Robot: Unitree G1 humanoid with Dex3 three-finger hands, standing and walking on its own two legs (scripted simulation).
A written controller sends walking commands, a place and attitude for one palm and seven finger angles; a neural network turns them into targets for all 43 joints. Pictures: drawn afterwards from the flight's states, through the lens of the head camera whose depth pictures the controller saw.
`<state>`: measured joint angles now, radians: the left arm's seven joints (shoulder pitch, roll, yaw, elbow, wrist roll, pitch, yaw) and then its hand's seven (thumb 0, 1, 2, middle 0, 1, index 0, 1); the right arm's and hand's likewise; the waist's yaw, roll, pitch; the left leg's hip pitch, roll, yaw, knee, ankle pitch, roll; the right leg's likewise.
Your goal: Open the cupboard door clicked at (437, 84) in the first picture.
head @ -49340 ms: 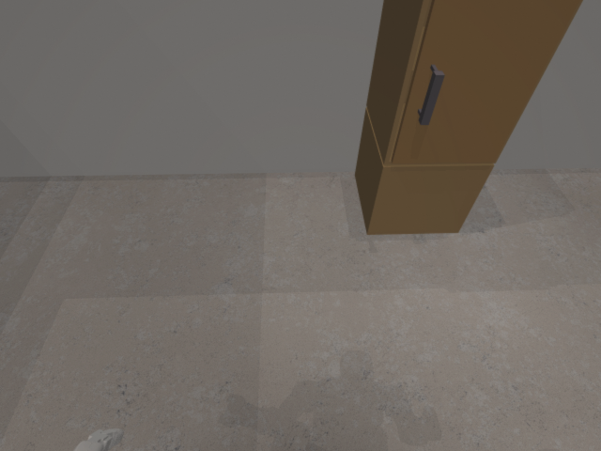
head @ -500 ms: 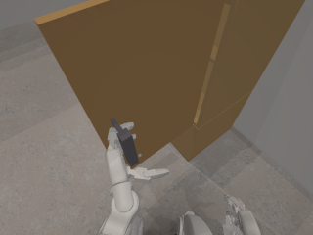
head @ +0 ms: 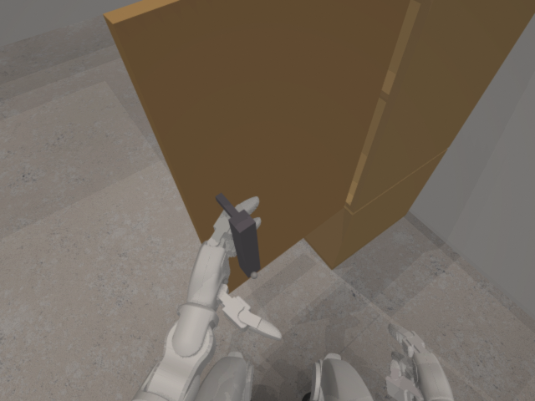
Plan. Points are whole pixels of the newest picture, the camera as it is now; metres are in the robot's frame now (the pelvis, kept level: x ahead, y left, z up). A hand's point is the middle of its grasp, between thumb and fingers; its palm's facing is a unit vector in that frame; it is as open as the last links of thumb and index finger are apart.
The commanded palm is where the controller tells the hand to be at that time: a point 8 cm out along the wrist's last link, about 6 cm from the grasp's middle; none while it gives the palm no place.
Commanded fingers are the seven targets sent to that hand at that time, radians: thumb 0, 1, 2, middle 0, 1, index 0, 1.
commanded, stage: slide the hand sideways off the handle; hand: left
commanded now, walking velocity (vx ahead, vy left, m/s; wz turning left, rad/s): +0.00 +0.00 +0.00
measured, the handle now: (237, 236) +0.35 +0.07 +0.03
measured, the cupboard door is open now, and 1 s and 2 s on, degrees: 93 93 93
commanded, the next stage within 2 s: draw the hand back to the body in 1.00 s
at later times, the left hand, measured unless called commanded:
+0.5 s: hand (235, 297) +0.25 +0.06 +0.04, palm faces -0.13 -0.99 +0.02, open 16.2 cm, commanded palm +0.23 +0.12 +0.04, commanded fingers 0.00 -0.50 0.30 -0.15 -0.30 -0.15 -0.30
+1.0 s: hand (193, 329) +0.21 +0.11 +0.04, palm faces -0.08 -1.00 +0.00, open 16.3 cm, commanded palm +0.18 +0.17 +0.04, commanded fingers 0.00 -0.50 0.30 -0.15 -0.30 -0.15 -0.30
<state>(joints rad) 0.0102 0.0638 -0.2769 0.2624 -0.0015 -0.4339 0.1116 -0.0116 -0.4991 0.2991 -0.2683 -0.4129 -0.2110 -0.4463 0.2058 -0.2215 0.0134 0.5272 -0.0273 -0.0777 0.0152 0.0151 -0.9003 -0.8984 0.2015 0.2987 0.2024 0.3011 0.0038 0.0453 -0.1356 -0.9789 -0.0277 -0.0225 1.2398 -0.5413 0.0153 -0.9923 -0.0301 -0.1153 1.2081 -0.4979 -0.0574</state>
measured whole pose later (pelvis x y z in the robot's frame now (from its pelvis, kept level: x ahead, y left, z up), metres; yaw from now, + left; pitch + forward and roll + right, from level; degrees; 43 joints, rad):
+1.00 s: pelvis +0.02 +0.00 -0.02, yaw -1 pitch +19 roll -1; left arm 0.59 0.14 -0.10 -0.23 -0.12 -0.43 -0.12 -0.01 -0.50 0.30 -0.15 -0.30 -0.16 -0.31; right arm 0.22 -0.22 0.00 0.39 0.00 -0.07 -0.01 0.02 -0.90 -0.90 0.20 0.30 0.20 0.30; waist 0.02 0.02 -0.18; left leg -1.05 0.00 -0.02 1.35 -0.63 0.01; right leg -1.06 -0.01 -0.11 1.31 -0.57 -0.06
